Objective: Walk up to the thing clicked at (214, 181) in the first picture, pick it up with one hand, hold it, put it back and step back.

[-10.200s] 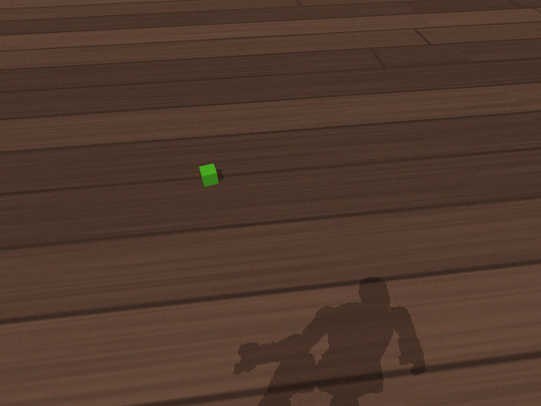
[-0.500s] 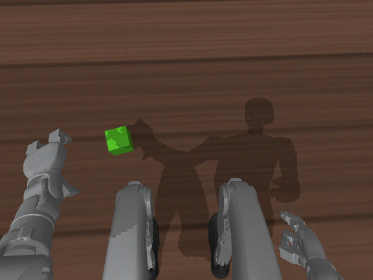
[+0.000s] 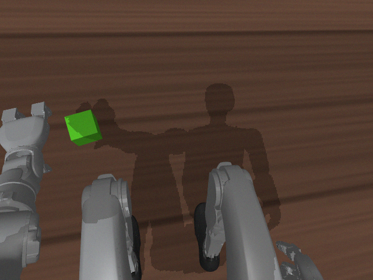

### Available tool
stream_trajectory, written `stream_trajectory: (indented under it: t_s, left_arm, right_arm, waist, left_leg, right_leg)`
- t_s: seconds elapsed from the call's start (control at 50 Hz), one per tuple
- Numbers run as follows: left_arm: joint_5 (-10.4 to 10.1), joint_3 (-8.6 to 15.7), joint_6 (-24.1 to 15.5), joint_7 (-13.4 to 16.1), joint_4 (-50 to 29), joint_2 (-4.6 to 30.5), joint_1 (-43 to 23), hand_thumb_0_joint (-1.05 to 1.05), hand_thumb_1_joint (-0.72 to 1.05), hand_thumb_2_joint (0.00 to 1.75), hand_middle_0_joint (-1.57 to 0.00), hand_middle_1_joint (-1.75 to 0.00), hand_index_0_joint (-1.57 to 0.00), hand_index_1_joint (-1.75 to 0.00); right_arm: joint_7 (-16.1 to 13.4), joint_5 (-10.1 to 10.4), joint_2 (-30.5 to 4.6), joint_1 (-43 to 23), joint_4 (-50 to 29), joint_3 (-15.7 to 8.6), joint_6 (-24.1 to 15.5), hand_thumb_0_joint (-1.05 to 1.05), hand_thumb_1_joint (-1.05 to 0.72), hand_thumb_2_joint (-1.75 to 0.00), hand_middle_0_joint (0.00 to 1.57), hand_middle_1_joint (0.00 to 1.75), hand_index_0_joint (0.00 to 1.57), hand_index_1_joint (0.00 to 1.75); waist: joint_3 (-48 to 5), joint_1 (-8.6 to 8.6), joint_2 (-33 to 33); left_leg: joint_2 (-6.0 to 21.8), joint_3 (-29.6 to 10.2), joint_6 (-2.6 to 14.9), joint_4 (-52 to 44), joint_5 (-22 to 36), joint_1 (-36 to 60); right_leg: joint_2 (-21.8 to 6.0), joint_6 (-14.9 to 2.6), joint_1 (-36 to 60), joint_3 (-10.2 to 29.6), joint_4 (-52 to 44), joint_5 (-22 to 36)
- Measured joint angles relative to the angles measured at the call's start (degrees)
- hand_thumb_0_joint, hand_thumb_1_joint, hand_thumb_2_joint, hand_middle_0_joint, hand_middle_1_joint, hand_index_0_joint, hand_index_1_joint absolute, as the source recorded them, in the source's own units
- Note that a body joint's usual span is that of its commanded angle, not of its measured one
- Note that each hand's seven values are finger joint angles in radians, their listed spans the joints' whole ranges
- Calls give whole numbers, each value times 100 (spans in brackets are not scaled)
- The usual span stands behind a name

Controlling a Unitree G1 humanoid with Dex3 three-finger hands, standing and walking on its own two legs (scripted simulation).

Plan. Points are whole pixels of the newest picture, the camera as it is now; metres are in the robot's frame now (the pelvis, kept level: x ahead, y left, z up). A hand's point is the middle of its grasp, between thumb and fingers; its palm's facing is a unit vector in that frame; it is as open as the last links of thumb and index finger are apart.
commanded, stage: rise first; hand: left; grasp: from above
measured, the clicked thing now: (84, 128) +0.50 +0.25 -0.35
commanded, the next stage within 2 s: none
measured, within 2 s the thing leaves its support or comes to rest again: neither
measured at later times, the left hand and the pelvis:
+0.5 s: hand (52, 137) +0.44 +0.29 -0.21, palm faces -0.43 -0.14 -0.89, open 14.1 cm; pelvis +0.01 +0.00 -0.03, yaw -1 degrees
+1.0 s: hand (58, 133) +0.45 +0.29 -0.23, palm faces -0.41 -0.14 -0.90, open 14.2 cm; pelvis +0.01 +0.00 -0.06, yaw -2 degrees
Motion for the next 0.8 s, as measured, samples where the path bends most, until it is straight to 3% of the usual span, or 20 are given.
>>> stream_trajectory:
  t_s: [0.1,0.28,0.48,0.8]
  left_arm:
    - [-107,58,220,141,339,-33,-344,0,-49,97,-9,-103,-9,-101]
    - [-189,172,329,41,698,78,-724,0,-51,97,-9,-104,-9,-102]
    - [-113,300,189,-38,860,270,-802,0,-53,99,-9,-103,-9,-102]
    - [0,352,195,190,1080,415,-993,0,-55,101,-9,-101,-8,-101]
  right_arm:
    - [71,-113,101,-145,13,51,-61,0,-89,-89,20,30,20,30]
    - [217,-190,150,-148,-11,195,-77,0,-90,-90,20,30,20,30]
    - [357,-216,21,34,25,228,-54,0,-91,-90,20,30,20,30]
    - [466,-305,-79,1,13,265,-101,0,-91,-90,20,30,20,30]
  waist:
    - [91,-64,15]
    - [181,-144,82]
    - [253,-222,22]
    - [421,-351,-37]
  left_leg:
    - [8,13,10,139,-13,-157]
    - [45,-66,-24,341,-119,-303]
    - [49,-143,-66,591,-205,-480]
    - [58,-182,-19,946,-187,-731]
  right_leg:
    - [8,7,-170,23,144,-7]
    - [52,-27,-338,-35,324,-71]
    - [64,-62,-512,-88,552,-135]
    - [86,-23,-731,-97,851,-85]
